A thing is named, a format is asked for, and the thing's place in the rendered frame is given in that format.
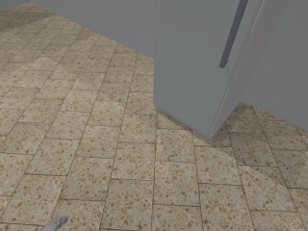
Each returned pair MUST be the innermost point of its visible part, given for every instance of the fridge door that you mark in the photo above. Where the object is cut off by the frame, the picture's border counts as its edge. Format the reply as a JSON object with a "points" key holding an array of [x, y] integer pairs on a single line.
{"points": [[189, 41]]}

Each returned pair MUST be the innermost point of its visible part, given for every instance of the robot left hand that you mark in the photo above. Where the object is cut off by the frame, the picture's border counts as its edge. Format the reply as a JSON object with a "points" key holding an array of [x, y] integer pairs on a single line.
{"points": [[55, 223]]}

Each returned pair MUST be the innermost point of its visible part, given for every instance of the handle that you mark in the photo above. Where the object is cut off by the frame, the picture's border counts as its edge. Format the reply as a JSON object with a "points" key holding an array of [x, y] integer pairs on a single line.
{"points": [[233, 32]]}

